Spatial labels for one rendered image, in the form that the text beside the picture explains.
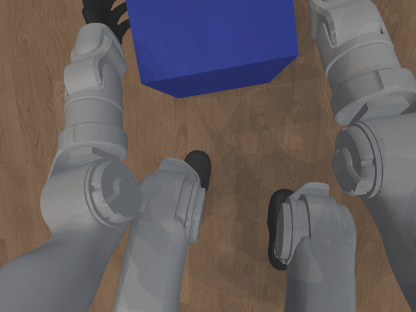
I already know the robot left upper arm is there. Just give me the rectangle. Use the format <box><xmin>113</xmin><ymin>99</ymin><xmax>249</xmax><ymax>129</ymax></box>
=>
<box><xmin>0</xmin><ymin>158</ymin><xmax>142</xmax><ymax>312</ymax></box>

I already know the right robot forearm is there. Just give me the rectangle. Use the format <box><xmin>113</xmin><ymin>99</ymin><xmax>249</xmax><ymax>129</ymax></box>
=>
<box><xmin>308</xmin><ymin>0</ymin><xmax>416</xmax><ymax>126</ymax></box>

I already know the left robot hand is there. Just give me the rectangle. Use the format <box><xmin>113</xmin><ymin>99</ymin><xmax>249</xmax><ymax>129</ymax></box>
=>
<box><xmin>82</xmin><ymin>0</ymin><xmax>131</xmax><ymax>45</ymax></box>

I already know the robot right upper arm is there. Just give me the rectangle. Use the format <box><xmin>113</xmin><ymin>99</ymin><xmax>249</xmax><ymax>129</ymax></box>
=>
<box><xmin>331</xmin><ymin>112</ymin><xmax>416</xmax><ymax>312</ymax></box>

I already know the robot right foot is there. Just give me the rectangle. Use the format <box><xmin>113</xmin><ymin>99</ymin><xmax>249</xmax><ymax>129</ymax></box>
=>
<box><xmin>267</xmin><ymin>189</ymin><xmax>293</xmax><ymax>270</ymax></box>

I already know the carton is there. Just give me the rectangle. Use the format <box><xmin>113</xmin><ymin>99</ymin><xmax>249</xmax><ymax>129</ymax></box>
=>
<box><xmin>125</xmin><ymin>0</ymin><xmax>299</xmax><ymax>98</ymax></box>

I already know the right robot shin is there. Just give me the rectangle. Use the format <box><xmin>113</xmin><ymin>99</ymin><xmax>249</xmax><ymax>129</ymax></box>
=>
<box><xmin>274</xmin><ymin>182</ymin><xmax>356</xmax><ymax>264</ymax></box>

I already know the left robot forearm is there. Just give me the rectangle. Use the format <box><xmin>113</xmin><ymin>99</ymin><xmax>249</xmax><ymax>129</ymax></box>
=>
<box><xmin>46</xmin><ymin>23</ymin><xmax>128</xmax><ymax>182</ymax></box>

